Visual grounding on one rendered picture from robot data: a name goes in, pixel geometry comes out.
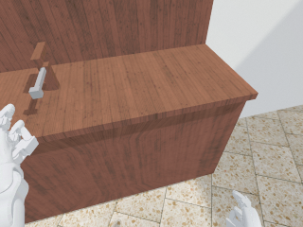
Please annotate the left robot forearm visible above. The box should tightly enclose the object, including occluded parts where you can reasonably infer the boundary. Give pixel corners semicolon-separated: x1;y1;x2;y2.
0;163;29;227

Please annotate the right robot hand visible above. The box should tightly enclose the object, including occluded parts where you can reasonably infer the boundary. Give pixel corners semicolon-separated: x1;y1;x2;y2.
225;190;262;227

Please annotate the tap lever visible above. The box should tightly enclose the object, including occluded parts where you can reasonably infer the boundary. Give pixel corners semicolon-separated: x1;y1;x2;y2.
28;67;46;99

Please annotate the counter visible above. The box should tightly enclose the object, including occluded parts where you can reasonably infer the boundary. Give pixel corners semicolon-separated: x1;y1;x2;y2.
0;0;258;224

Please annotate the left robot hand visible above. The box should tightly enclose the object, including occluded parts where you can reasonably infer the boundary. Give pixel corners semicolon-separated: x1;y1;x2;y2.
0;103;39;167

